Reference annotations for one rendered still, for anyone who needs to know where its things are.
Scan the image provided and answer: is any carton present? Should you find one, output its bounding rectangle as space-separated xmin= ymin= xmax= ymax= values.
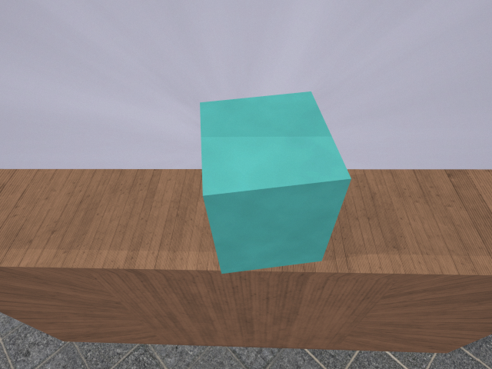
xmin=200 ymin=91 xmax=351 ymax=274

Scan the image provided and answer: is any pedestal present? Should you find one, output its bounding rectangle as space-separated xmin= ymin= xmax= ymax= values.
xmin=0 ymin=169 xmax=492 ymax=353

